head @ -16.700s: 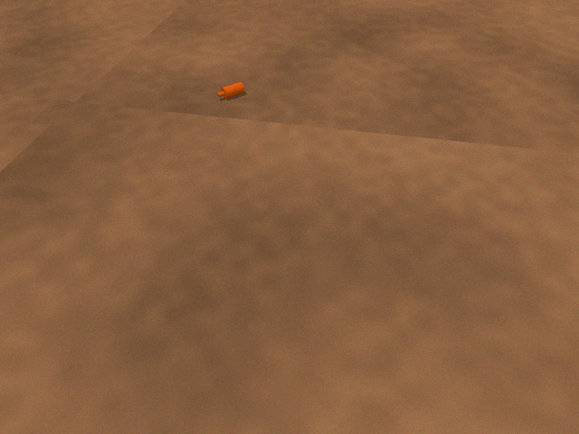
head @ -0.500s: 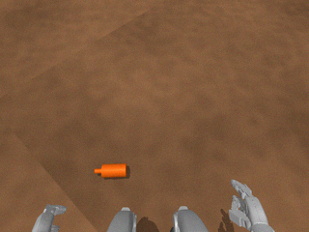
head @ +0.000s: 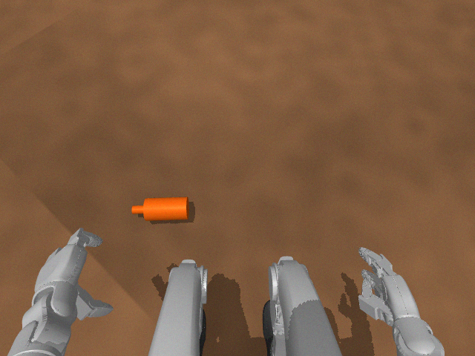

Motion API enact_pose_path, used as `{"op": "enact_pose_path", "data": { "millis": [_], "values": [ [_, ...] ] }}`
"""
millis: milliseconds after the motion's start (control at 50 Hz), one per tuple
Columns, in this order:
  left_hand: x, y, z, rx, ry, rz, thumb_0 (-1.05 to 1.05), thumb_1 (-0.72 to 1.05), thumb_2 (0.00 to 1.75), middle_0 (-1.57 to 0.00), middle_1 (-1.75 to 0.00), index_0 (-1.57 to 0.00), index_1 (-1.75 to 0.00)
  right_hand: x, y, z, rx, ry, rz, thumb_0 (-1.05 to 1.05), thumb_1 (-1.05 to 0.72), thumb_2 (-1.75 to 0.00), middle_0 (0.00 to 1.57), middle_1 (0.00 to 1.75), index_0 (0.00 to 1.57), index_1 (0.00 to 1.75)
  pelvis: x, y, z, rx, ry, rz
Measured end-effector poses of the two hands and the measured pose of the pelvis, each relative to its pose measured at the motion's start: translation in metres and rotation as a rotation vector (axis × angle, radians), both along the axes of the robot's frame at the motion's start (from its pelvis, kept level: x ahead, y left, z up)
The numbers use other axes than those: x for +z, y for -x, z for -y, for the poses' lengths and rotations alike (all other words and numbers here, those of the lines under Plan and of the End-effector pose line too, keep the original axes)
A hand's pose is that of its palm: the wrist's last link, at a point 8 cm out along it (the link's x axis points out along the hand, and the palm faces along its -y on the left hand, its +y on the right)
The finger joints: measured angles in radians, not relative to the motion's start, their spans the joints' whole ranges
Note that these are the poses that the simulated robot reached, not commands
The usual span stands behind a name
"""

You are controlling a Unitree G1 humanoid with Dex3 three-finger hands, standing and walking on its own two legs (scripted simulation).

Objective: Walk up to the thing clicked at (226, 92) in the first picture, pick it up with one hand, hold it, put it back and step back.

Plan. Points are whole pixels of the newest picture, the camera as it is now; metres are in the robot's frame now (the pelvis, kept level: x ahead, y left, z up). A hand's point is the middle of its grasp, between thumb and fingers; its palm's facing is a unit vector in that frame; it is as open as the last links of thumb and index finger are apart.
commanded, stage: rise first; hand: left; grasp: from above
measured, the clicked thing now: (160, 209) +0.48 +0.24 -0.51
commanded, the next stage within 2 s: approach in 1.54 s
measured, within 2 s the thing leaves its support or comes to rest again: neither
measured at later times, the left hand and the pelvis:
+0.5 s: hand (115, 236) +0.35 +0.30 -0.29, palm faces -0.47 -0.19 -0.86, open 13.9 cm; pelvis -0.05 +0.01 -0.15, yaw -3 degrees
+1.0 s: hand (126, 222) +0.40 +0.30 -0.35, palm faces -0.47 -0.02 -0.88, open 13.8 cm; pelvis -0.04 +0.01 -0.19, yaw -4 degrees
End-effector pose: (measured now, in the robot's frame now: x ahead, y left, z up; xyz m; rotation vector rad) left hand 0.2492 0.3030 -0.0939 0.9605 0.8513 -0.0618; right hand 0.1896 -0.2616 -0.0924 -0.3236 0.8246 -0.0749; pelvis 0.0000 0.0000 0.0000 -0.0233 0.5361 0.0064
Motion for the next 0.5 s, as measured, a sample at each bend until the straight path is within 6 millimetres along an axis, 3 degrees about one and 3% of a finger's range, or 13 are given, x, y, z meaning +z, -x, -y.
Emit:
{"op": "enact_pose_path", "data": {
  "millis": [160, 260, 360, 500],
  "values": [
    [-0.059, -0.051, 0.0, -0.183, -0.134, 0.063, 0.0, -0.52, 0.95, -0.14, -1.05, -0.14, -1.05, -0.09, 0.046, 0.012, -0.022, -0.006, -0.16, 0.01, -0.94, -0.91, 0.2, 0.3, 0.2, 0.3, -0.066, 0.022, 0.004, -0.007, 0.004, -0.052],
    [-0.089, -0.075, -0.001, -0.267, -0.189, 0.076, 0.0, -0.5, 0.95, -0.14, -1.04, -0.14, -1.04, -0.13, 0.087, 0.013, -0.051, -0.008, -0.269, 0.01, -0.93, -0.9, 0.2, 0.3, 0.2, 0.3, -0.099, 0.035, 0.004, -0.01, 0.012, -0.057],
    [-0.114, -0.092, 0.001, -0.352, -0.223, 0.096, 0.0, -0.5, 0.98, -0.12, -1.04, -0.12, -1.04, -0.153, 0.125, 0.014, -0.092, 0.006, -0.358, 0.01, -0.91, -0.9, 0.2, 0.3, 0.2, 0.3, -0.125, 0.043, 0.001, -0.014, 0.026, -0.05],
    [-0.14, -0.112, 0.0, -0.441, -0.269, 0.131, 0.0, -0.5, 1.0, -0.09, -1.03, -0.09, -1.03, -0.165, 0.163, 0.014, -0.139, 0.041, -0.445, 0.01, -0.9, -0.89, 0.2, 0.3, 0.2, 0.3, -0.149, 0.05, -0.005, -0.016, 0.051, -0.039]
  ]
}}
